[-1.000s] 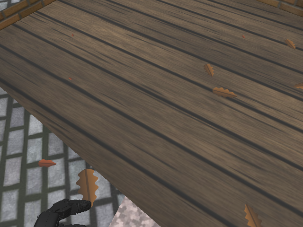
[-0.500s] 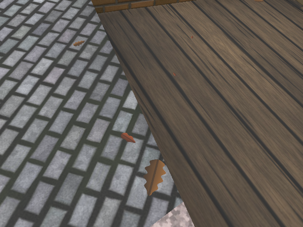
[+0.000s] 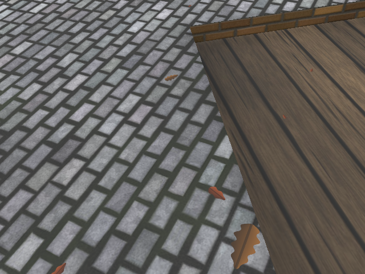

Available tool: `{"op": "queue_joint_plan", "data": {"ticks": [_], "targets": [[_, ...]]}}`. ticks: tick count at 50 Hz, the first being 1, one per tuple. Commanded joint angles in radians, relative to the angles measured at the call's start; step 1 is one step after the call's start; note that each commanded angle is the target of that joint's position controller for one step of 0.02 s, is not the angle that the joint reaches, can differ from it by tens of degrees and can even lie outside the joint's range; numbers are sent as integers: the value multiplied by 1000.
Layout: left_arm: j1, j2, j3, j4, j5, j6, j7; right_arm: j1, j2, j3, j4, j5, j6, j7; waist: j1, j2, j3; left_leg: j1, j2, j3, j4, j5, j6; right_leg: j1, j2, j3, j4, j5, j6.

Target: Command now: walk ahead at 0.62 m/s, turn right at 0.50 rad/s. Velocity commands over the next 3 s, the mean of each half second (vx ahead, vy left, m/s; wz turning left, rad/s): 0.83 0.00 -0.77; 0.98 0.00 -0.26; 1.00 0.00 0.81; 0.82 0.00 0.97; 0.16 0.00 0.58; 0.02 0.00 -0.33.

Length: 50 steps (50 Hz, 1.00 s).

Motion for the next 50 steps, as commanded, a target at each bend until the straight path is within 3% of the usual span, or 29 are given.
{"op": "queue_joint_plan", "data": {"ticks": [1, 7, 10, 11, 12, 13, 14, 15, 17, 20, 25, 27, 28, 30, 31, 32, 33, 34, 35, 36, 37, 39, 40, 42, 43, 46, 47, 49, 50], "targets": [[-64, 185, 58, -78, -13, -31, -2, -103, -92, -24, -94, -1, -27, 7, -24, -184, 73, -132, 34, 31, 12, 69, -44, -22, -173, 344, -256, -289, -114], [1, 209, 87, -79, -9, -26, -3, -256, -63, -1, -147, 30, -35, -7, 43, -193, 56, -51, 1, 32, -279, -4, -63, 11, -148, 390, -186, -226, -137], [-88, 204, 92, -104, -6, -22, -6, -153, -79, -7, -122, 55, -51, -32, -31, -158, 33, 277, 6, 27, -465, 91, -31, -158, -122, 393, -122, -205, -102], [-99, 183, 87, -105, -11, -28, -6, -69, -120, -21, -98, 49, -62, -49, -72, -117, 2, 483, 51, 10, -480, 112, -8, -285, -89, 353, -43, -218, -74], [-125, 144, 77, -119, -22, -45, -3, 77, -192, -44, -73, 31, -75, -67, -148, -28, -59, 719, 189, -111, -493, 0, 30, -453, -35, 260, 145, -269, -37], [-129, 53, 48, -172, -60, -62, -2, 195, -305, -76, -65, -4, -74, -75, -195, 230, -203, 897, 473, -500, -596, -402, 104, -631, 68, 56, 460, -356, 3], [-143, 95, 41, -177, -36, -48, 9, 141, -287, -79, -53, -15, -66, -70, -151, 170, -162, 769, 533, -626, -606, -498, 141, -696, -32, -7, 644, -240, -3], [-194, 136, 51, -171, -8, -39, 5, 98, -192, -55, -72, -11, -67, -62, -140, 57, -83, 673, 477, -515, -587, -431, 125, -701, -75, -28, 719, -156, -6], [-197, 137, 56, -161, 21, -26, -29, 95, -127, -31, -58, -2, -75, -50, -111, 43, -23, 568, 380, -286, -618, -227, 89, -667, -125, -58, 748, -69, 9], [-265, 115, 43, -194, 25, -2, -61, 176, -119, -27, -7, 17, -96, -36, -116, 92, 48, 523, 333, -118, -658, -20, 80, -722, -163, -96, 815, 12, 16], [-429, 105, 21, -269, 19, 6, -85, 201, -117, -27, 47, 16, -125, -28, -92, 64, 176, 404, 322, 101, -739, 251, 79, -703, -171, -147, 670, 141, 16], [-510, 112, 13, -295, 21, 6, -104, 225, -123, -32, 79, 20, -127, -36, -105, 33, 210, 365, 282, 214, -772, 367, 59, -573, -137, -252, 489, 167, -3], [-496, 115, 14, -283, 23, 2, -109, 248, -143, -36, 96, 9, -124, -41, -102, 38, 174, 379, 270, 268, -734, 535, 51, -470, -95, -317, 513, 197, -22], [-381, 118, 16, -245, 8, -4, -99, 240, -183, -42, 96, 17, -114, -49, -25, 66, 100, 331, 248, 349, -563, 1095, 30, -175, 6, -388, 433, 145, -68], [-235, 141, 35, -198, 12, -12, -87, 194, -189, -41, 87, 26, -114, -47, 63, 89, 21, 338, 261, 355, -406, 1233, 9, -28, 13, -368, 434, 343, -102], [-45, 176, 54, -145, 10, -13, -66, 131, -229, -48, 63, 32, -103, -47, 177, 112, -76, 286, 289, 334, -167, 1345, 17, 169, 35, -347, 457, 286, -125], [173, 244, 81, -89, 26, -7, -48, 94, -286, -60, 41, 24, -93, -51, 281, 56, -125, 9, 295, 304, 214, 1126, 61, 507, 24, -187, 324, -90, -177], [120, 326, 110, -78, 10, 1, -26, 182, -132, -32, 35, 2, -97, -34, 164, -261, -146, -239, 111, 293, 695, -183, 53, 660, -166, 42, 316, 60, -214], [39, 332, 89, -165, 15, -8, -20, 302, -75, 3, -20, 35, -102, -38, 50, -229, -363, -423, 132, 100, 876, -288, 47, 790, -408, 481, 197, 194, -343], [74, 295, 91, -176, 20, -8, 6, 121, -166, -10, -54, 38, -114, -39, 142, -52, -308, -465, 118, 53, 826, -93, 30, 642, -397, 537, -34, 35, -338], [-10, 272, 79, -149, 23, -16, 22, 120, -172, -9, -46, 45, -112, -38, 63, -9, -121, -440, 177, 47, 708, -15, 41, 435, -393, 434, -117, -87, -290], [-61, 215, 52, -135, 31, -59, 19, 153, -154, -4, 6, 22, -66, -32, -32, 35, 49, -224, 218, -12, 537, -29, 42, 43, -367, 310, -135, 72, -273], [-51, 179, 39, -114, 31, -77, 13, 185, -136, -6, 40, 23, -32, -28, -60, 44, 99, -163, 223, -39, 461, -54, 40, -66, -342, 219, -169, 45, -249], [-69, 161, 31, -83, 13, -106, 3, 154, -101, -4, 43, 28, -4, -9, -84, -18, 165, -195, 235, -56, 284, 69, 52, -106, -293, 82, -276, 18, -198], [-29, 147, 28, -61, 2, -121, -7, 95, -93, -4, 35, 31, -5, -4, -62, -37, 199, -218, 233, -49, 192, 159, 71, -91, -271, 21, -289, 190, -167], [27, 173, 38, -3, 4, -134, -3, 10, -65, -5, 29, 13, -11, 20, -41, -56, 151, -285, 201, 35, 132, 389, 116, 96, -244, -159, -270, 442, -111], [49, 151, 31, 5, 2, -135, 0, -1, -65, -9, 33, 21, -15, 27, -35, -26, 149, -321, 195, 45, 112, 437, 132, 146, -234, -209, -259, 508, -77], [44, 114, 15, 35, -3, -157, 15, -82, -48, -14, 17, 26, -54, 32, -40, -5, 177, -302, 155, 98, -117, 673, 146, 149, -140, -315, -227, 341, -11], [63, 108, 10, 49, -8, -167, 19, -113, -16, -8, 27, 25, -67, 47, -17, -20, 140, -153, 141, 136, -159, 836, 163, 100, -153, -330, -252, 282, 1]]}}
